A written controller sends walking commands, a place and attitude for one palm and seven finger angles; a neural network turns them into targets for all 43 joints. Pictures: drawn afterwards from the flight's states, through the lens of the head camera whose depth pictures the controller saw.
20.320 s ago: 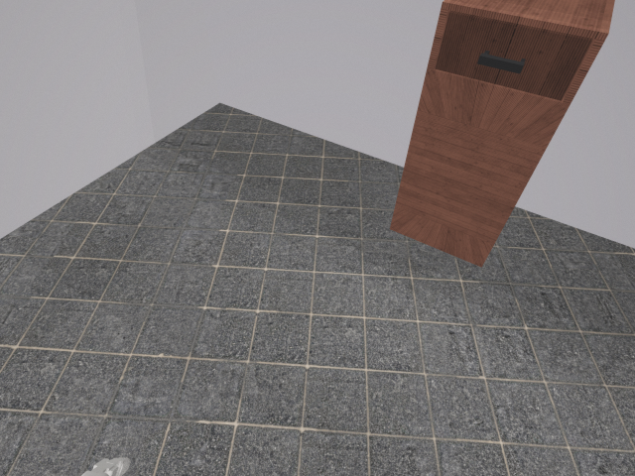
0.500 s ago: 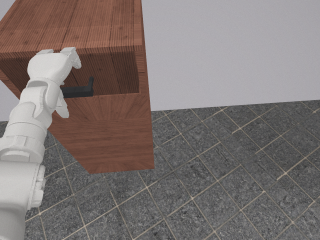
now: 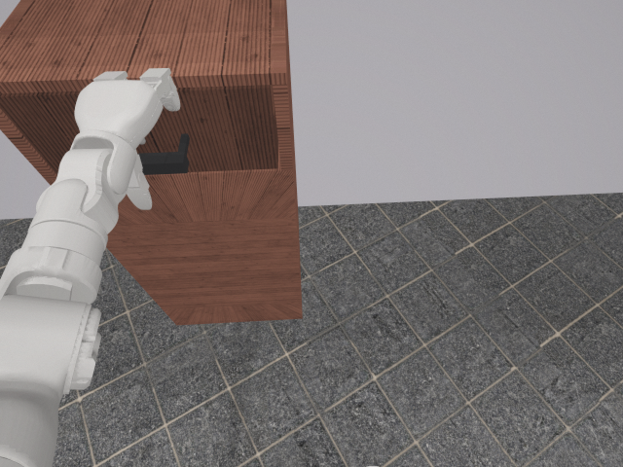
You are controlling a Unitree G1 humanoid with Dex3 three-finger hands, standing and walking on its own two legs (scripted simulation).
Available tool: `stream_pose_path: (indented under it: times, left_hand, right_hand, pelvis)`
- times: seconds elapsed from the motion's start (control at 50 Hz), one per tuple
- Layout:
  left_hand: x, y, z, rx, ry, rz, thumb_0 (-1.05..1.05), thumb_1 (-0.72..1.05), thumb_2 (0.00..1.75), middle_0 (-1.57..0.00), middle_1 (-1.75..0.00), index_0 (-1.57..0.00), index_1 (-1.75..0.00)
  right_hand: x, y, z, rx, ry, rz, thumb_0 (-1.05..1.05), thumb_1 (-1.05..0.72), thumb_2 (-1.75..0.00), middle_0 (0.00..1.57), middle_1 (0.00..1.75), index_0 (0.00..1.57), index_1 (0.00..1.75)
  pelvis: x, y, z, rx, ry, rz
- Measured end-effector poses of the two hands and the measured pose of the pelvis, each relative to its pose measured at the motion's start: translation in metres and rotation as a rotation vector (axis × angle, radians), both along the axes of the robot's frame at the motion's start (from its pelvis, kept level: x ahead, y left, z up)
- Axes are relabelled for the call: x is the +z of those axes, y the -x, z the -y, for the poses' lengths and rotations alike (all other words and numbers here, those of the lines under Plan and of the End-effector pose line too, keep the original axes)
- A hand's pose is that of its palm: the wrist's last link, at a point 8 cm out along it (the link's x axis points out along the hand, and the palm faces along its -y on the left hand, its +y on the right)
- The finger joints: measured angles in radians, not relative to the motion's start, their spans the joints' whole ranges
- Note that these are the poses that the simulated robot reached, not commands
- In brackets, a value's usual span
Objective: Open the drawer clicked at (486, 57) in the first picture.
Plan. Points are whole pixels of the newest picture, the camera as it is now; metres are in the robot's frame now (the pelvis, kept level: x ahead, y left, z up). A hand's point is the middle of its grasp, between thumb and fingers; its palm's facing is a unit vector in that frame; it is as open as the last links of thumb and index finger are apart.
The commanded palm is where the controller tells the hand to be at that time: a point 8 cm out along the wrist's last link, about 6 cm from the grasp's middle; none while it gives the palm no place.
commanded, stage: move the hooked fingers above the handle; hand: left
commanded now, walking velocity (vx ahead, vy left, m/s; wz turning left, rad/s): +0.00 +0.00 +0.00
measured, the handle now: (148, 153) +0.54 +0.23 +0.06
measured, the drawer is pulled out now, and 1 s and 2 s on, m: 0.00 0.00 0.00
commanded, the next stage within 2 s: lift the fingers back up to retry in 0.44 s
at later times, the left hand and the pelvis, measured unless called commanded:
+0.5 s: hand (131, 163) +0.48 +0.23 +0.10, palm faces -0.07 +0.00 -1.00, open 13.8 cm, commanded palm +0.49 +0.24 +0.17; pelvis -0.01 -0.02 +0.00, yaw +1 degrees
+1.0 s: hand (131, 142) +0.50 +0.22 +0.12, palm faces -0.05 -0.01 -1.00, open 13.8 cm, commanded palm +0.49 +0.24 +0.17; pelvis +0.00 -0.01 +0.00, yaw +0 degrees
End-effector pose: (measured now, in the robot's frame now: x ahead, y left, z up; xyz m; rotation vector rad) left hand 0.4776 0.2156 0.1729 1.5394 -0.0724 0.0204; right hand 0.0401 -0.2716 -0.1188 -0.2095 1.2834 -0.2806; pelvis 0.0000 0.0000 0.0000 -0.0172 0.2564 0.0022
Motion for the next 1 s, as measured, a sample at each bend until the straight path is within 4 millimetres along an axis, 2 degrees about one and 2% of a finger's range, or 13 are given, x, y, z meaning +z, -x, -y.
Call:
stream_pose_path:
  times: [0.08, 0.2, 0.34, 0.42, 0.5, 0.6, 0.68, 0.84, 1.0]
  left_hand:
    - [0.006, -0.002, 0.005, 0.056, -0.012, -0.027, 0.00, -0.49, 0.30, -0.40, -1.26, -0.38, -1.26]
    - [0.010, -0.001, 0.006, 0.102, -0.034, -0.098, 0.00, -0.49, 0.30, -0.36, -1.23, -0.36, -1.25]
    - [-0.005, 0.011, -0.014, 0.113, -0.048, -0.180, 0.00, -0.49, 0.30, -0.33, -1.21, -0.33, -1.21]
    - [-0.015, 0.018, -0.018, 0.063, -0.051, -0.183, 0.00, -0.49, 0.30, -0.32, -1.21, -0.32, -1.21]
    - [-0.015, 0.016, -0.014, 0.011, -0.030, -0.129, 0.00, -0.49, 0.30, -0.32, -1.20, -0.32, -1.20]
    - [-0.002, 0.001, -0.011, 0.027, -0.008, -0.050, 0.00, -0.49, 0.30, -0.33, -1.21, -0.33, -1.20]
    - [0.002, -0.002, -0.008, 0.055, -0.006, -0.054, 0.00, -0.49, 0.30, -0.39, -1.26, -0.38, -1.24]
    - [0.005, -0.002, -0.005, 0.089, -0.024, -0.102, 0.00, -0.49, 0.30, -0.35, -1.23, -0.36, -1.22]
    - [0.004, -0.001, -0.009, 0.066, -0.023, -0.114, 0.00, -0.49, 0.30, -0.32, -1.21, -0.33, -1.22]
  right_hand:
    - [-0.005, 0.011, -0.006, -0.024, -0.034, -0.020, 0.00, -0.91, -0.90, 0.20, 0.30, 0.20, 0.30]
    - [-0.002, 0.024, -0.006, -0.072, -0.043, -0.002, 0.00, -0.91, -0.90, 0.20, 0.30, 0.20, 0.30]
    - [0.004, 0.038, 0.008, -0.081, 0.000, -0.009, 0.00, -0.90, -0.90, 0.20, 0.30, 0.20, 0.30]
    - [0.006, 0.041, 0.019, -0.059, 0.032, -0.040, 0.00, -0.90, -0.90, 0.20, 0.30, 0.20, 0.30]
    - [0.009, 0.039, 0.026, -0.040, 0.062, -0.059, 0.00, -0.91, -0.90, 0.20, 0.30, 0.20, 0.30]
    - [0.010, 0.031, 0.027, -0.040, 0.070, -0.048, 0.00, -0.91, -0.90, 0.20, 0.30, 0.20, 0.30]
    - [0.006, 0.023, 0.019, -0.036, 0.040, -0.035, 0.00, -0.91, -0.90, 0.20, 0.30, 0.20, 0.30]
    - [0.001, 0.010, -0.003, -0.039, -0.022, 0.018, 0.00, -0.91, -0.90, 0.20, 0.30, 0.20, 0.30]
    - [0.002, 0.017, -0.006, -0.043, -0.017, 0.017, 0.00, -0.90, -0.90, 0.20, 0.30, 0.20, 0.30]
  pelvis:
    - [0.002, 0.000, 0.002, -0.009, -0.002, 0.005]
    - [0.005, 0.004, 0.009, -0.023, -0.007, 0.030]
    - [0.005, 0.009, 0.014, -0.023, -0.008, 0.034]
    - [0.003, 0.010, 0.016, -0.005, -0.006, 0.025]
    - [0.001, 0.009, 0.016, 0.010, -0.003, 0.010]
    - [0.000, 0.004, 0.013, 0.012, 0.001, -0.009]
    - [0.001, 0.000, 0.010, 0.006, 0.002, -0.008]
    - [0.003, 0.001, 0.007, -0.001, -0.001, 0.013]
    - [0.002, 0.004, 0.006, -0.007, -0.001, 0.012]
